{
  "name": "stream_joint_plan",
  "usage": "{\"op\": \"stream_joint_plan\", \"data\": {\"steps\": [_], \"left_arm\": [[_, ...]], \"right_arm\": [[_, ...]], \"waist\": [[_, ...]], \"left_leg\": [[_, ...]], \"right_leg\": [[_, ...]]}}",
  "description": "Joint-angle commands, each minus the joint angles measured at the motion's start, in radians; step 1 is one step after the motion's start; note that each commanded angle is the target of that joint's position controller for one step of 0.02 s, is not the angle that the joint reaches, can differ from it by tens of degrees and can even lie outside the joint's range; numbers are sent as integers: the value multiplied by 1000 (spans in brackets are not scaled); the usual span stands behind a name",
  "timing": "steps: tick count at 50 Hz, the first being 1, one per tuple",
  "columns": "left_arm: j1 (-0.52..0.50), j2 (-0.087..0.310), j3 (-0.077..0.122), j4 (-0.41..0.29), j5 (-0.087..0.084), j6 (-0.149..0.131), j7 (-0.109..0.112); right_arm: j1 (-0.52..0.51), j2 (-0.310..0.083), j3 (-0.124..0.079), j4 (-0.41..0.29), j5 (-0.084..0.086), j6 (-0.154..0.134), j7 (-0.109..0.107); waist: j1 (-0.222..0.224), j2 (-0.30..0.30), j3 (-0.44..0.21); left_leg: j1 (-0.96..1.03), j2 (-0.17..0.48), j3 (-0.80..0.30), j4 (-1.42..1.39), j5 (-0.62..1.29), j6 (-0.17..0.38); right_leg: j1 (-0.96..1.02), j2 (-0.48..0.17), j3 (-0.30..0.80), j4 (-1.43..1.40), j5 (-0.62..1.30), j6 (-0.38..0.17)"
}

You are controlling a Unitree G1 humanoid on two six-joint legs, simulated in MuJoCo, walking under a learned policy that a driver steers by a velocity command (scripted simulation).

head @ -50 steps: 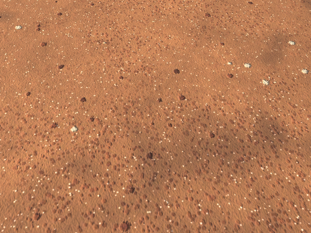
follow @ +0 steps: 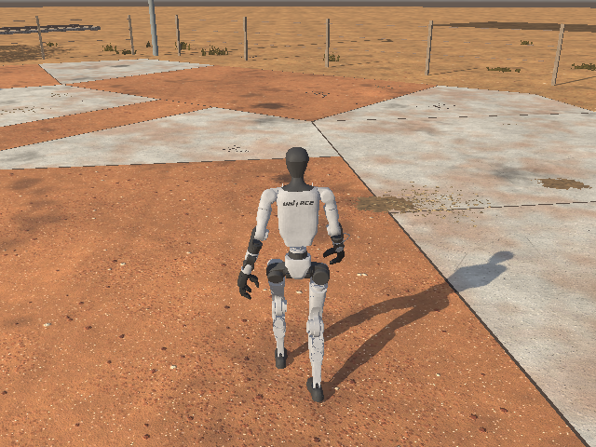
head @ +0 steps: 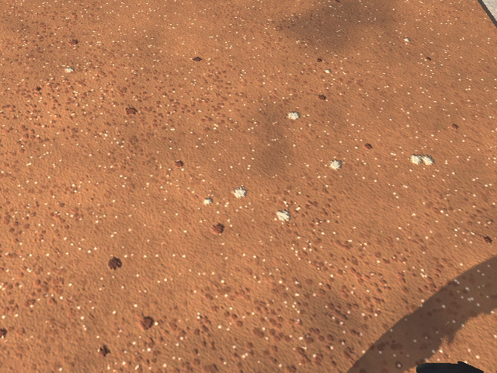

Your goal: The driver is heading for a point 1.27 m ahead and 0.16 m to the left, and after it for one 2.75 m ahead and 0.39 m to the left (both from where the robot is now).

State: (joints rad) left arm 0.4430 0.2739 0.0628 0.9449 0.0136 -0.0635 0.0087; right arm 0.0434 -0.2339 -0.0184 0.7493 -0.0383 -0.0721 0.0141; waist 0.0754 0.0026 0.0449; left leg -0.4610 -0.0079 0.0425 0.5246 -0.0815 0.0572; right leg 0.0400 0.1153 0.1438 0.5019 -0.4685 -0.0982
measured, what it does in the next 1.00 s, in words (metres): walks ahead: right foot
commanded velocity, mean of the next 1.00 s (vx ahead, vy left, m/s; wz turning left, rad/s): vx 0.49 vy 0.00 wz -0.04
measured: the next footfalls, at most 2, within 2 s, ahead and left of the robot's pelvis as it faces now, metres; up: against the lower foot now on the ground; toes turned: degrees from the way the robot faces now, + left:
right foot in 0.52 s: +0.43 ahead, -0.10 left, +0.00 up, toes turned -4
left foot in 1.06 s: +0.72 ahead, +0.06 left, +0.00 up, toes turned +5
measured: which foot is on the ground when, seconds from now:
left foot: down 0.00-0.52, up 0.54-1.00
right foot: up 0.00-0.50, down 0.52-1.00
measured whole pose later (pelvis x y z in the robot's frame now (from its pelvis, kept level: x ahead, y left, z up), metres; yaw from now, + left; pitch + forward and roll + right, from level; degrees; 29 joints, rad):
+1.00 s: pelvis +0.52 -0.03 +0.01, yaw +1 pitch +1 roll -2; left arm 0.44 0.20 0.03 1.03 0.02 -0.09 0.01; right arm 0.05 -0.22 -0.02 0.85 -0.03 -0.04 0.03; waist 0.05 0.04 0.05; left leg -0.56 0.05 0.07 0.60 -0.04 0.05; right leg 0.10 0.08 -0.09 0.19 -0.31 -0.06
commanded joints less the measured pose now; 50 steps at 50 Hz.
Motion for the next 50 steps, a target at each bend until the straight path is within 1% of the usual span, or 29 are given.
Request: {"op": "stream_joint_plan", "data": {"steps": [1, 2, 3, 4, 5, 6, 8, 9, 10, 13, 16, 20, 22, 23, 24, 25, 26, 27, 28, 29, 30, 31, 32, 34, 36, 40, 45, 48, 50], "left_arm": [[131, 46, 5, -75, -30, -20, -7], [57, 109, 12, -64, 4, -11, -2], [-31, 103, 11, -81, 8, -11, -10], [-71, 84, 5, -94, 8, -11, -17], [-83, 78, 4, -98, 17, -3, -23], [-66, 65, -1, -93, 25, 7, -30], [-69, 51, -6, -93, 28, 19, -37], [-95, 46, -9, -101, 29, 22, -40], [-136, 43, -12, -114, 29, 24, -43], [-277, 32, -24, -161, 26, 23, -48], [-385, 7, -40, -193, 19, 19, -51], [-468, 21, -43, -219, 14, 14, -46], [-468, 35, -38, -224, 14, 9, -41], [-439, 42, -33, -217, 16, 5, -37], [-364, 53, -25, -192, 20, 0, -31], [-218, 71, -13, -140, 28, -10, -23], [-39, 132, 7, -96, 48, -20, -11], [43, 242, 36, -87, 62, -16, -4], [4, 207, 35, -85, 12, -1, -11], [-99, 152, 21, -97, 0, 2, -14], [-159, 92, 6, -103, 2, -5, -19], [-186, 63, -2, -99, 3, -12, -18], [-193, 44, -8, -86, -1, -18, -14], [-159, 51, -7, -63, -2, -34, -13], [-124, 71, -1, -40, -8, -43, -14], [-51, 64, -5, -2, -9, -39, -14], [32, 69, -8, 41, -4, -37, -10], [35, 58, -14, 63, 9, -31, 1], [8, 66, -14, 69, 12, -31, 12]], "right_arm": [[410, -307, -93, 59, -17, -4, -16], [315, -208, -74, 43, 12, 6, -7], [233, -141, -58, 30, 21, 5, -2], [199, -112, -49, 33, 14, 1, -1], [207, -99, -43, 48, 16, -5, -4], [219, -92, -39, 66, 19, -12, -5], [267, -100, -40, 95, 27, -28, -2], [283, -109, -43, 106, 31, -32, -1], [299, -117, -45, 115, 32, -34, -1], [345, -113, -43, 142, 33, -30, 0], [385, -122, -44, 163, 34, -29, 0], [433, -137, -46, 191, 27, -24, -6], [429, -146, -48, 200, 23, -19, -12], [417, -152, -49, 203, 22, -16, -15], [406, -159, -51, 205, 21, -13, -17], [398, -153, -48, 207, 24, -7, -17], [391, -126, -38, 184, 29, -8, -16], [485, -18, -13, 148, 60, -10, -8], [456, -124, -42, 165, 31, -5, -15], [385, -130, -48, 148, 25, -4, -13], [339, -107, -41, 140, 26, -9, -6], [328, -91, -41, 143, 24, -2, -2], [340, -83, -39, 148, 8, 11, 4], [348, -64, -36, 157, 0, 30, 15], [290, -64, -37, 139, 0, 40, 21], [125, -63, -33, 87, 5, 42, 23], [-30, -45, -16, 40, 12, 36, 21], [-30, -31, -9, 43, 13, 23, 13], [46, -46, -15, 70, 9, 12, 4]], "waist": [[-132, 301, -351], [-109, 111, -198], [-99, 31, -84], [-84, 18, -44], [-72, 48, -23], [-56, 78, -29], [-49, 84, -39], [-48, 80, -30], [-54, 76, -16], [-82, 68, 20], [-108, 72, 26], [-129, 76, 32], [-116, 78, 33], [-97, 79, 20], [-62, 77, -17], [1, 44, -93], [65, -18, -209], [34, -247, -330], [30, -173, -318], [-14, -109, -162], [-33, -63, -86], [-62, -65, -43], [-89, -82, -25], [-103, -70, -35], [-106, -56, -13], [-73, -48, 32], [-29, -57, 50], [-37, -62, 52], [-71, -86, 14]], "left_leg": [[741, 441, -778, -233, -182, 230], [610, 392, -729, -261, -324, 206], [470, 347, -561, -281, -302, 185], [397, 296, -453, -307, -213, 158], [353, 258, -372, -323, -115, 142], [325, 232, -316, -337, -48, 132], [324, 221, -262, -352, 73, 144], [328, 219, -240, -368, 88, 151], [333, 217, -221, -388, 89, 156], [354, 188, -163, -419, 122, 152], [365, 167, -109, -410, 197, 133], [446, 204, -105, -368, 279, 123], [496, 231, -110, -325, 352, 115], [512, 236, -103, -277, 443, 106], [519, 227, -89, -183, 562, 94], [482, 188, -51, -9, 601, 75], [317, 144, -17, 240, 388, 54], [-38, -23, 55, 614, -202, 4], [-146, -37, -67, 732, -426, 17], [-193, 22, -93, 745, -352, 27], [-174, 58, -92, 693, -283, 26], [-132, 86, -87, 633, -247, 22], [-85, 102, -83, 592, -227, 9], [-56, 101, -64, 572, -193, -9], [-113, 116, -50, 528, -136, -26], [-217, 132, -26, 371, -5, -53], [-191, 95, 19, 161, 84, -42], [-111, 49, 47, 72, 63, -6], [-1, 1, 52, 50, 11, 29]], "right_leg": [[-545, 37, -59, 740, -59, 12], [-624, -42, -6, 796, 13, -3], [-625, -80, -14, 757, 102, 0], [-608, -113, -28, 707, 147, 3], [-589, -133, -40, 669, 160, 11], [-557, -144, -51, 642, 171, 23], [-563, -153, -79, 616, 185, 39], [-593, -165, -93, 596, 205, 48], [-630, -181, -107, 566, 235, 58], [-700, -211, -148, 418, 335, 84], [-653, -198, -186, 240, 425, 90], [-604, -171, -205, 110, 430, 67], [-574, -158, -204, 70, 372, 40], [-524, -141, -209, 46, 333, 24], [-425, -112, -219, 11, 306, 6], [-242, -88, -229, -53, 330, -21], [11, -224, -85, -62, 275, -69], [284, -518, 378, -138, 174, -187], [227, -529, 526, -226, 162, -209], [99, -485, 358, -233, 156, -185], [-24, -437, 250, -272, 221, -163], [-107, -387, 165, -306, 269, -126], [-169, -351, 103, -330, 324, -103], [-191, -330, 47, -353, 429, -109], [-182, -322, 7, -385, 453, -118], [-131, -298, -45, -412, 499, -113], [-47, -294, -94, -388, 627, -98], [5, -302, -174, -300, 914, -71], [28, -310, -203, -189, 1115, -41]]}}
Keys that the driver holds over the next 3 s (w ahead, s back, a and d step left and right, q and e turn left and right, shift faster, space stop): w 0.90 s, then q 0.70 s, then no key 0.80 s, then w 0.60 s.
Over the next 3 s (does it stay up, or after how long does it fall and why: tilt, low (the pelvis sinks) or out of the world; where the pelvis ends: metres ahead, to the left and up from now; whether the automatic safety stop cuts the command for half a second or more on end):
stays up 0.79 -0.01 0.02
